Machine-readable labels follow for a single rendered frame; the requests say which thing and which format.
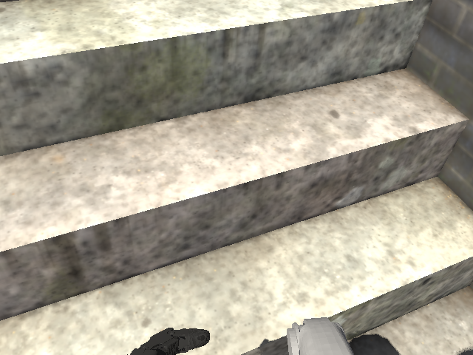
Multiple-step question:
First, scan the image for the left robot hand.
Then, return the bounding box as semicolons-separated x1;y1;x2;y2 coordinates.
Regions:
127;328;210;355

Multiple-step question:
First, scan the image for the robot right thigh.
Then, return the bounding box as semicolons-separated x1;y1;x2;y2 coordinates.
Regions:
287;317;354;355

